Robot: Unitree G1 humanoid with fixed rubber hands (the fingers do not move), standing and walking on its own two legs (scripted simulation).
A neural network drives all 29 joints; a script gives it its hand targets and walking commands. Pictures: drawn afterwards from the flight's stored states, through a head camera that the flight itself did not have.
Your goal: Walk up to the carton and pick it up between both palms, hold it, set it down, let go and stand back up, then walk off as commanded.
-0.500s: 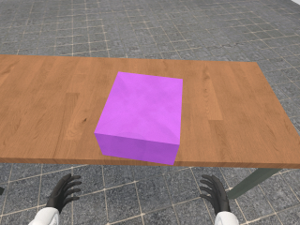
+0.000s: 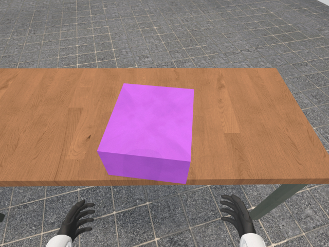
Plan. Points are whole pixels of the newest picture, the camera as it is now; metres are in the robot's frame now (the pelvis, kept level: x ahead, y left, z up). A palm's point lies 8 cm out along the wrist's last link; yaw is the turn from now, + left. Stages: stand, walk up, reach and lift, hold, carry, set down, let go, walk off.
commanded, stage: set down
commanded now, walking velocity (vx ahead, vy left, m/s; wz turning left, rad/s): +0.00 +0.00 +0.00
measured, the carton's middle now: (152, 130) +0.47 +0.02 -0.06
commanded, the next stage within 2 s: let go in 0.02 s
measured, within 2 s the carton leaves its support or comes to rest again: neither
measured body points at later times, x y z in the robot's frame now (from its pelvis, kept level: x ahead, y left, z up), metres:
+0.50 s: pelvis +0.01 -0.01 +0.00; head +0.03 -0.01 +0.45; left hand +0.18 +0.22 -0.09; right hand +0.17 -0.22 -0.09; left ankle +0.03 +0.14 -0.73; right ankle -0.03 -0.10 -0.73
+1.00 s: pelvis +0.00 +0.00 +0.00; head +0.01 -0.01 +0.45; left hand +0.16 +0.24 -0.09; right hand +0.10 -0.26 -0.11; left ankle +0.03 +0.14 -0.73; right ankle -0.03 -0.10 -0.74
